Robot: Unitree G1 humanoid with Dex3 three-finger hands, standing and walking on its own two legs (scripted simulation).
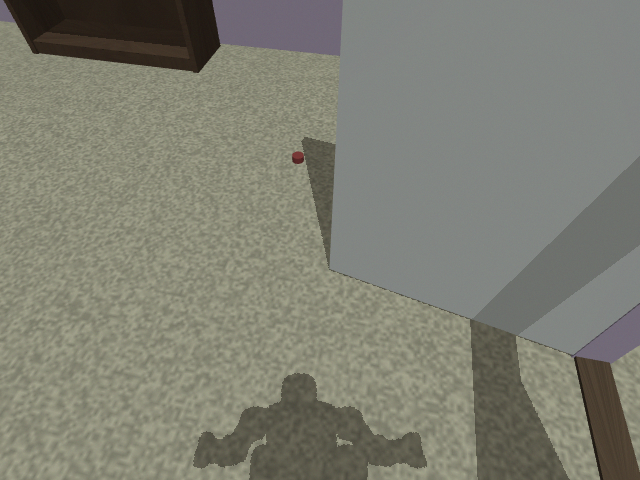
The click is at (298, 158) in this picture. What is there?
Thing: low tin
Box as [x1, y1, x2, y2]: [292, 151, 303, 163]
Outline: 298,151 292,154 292,159 295,163 302,162 303,154
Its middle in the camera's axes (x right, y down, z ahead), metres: -0.10 -0.40 +1.93
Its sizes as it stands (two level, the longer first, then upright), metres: 0.057 0.057 0.032
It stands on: the floor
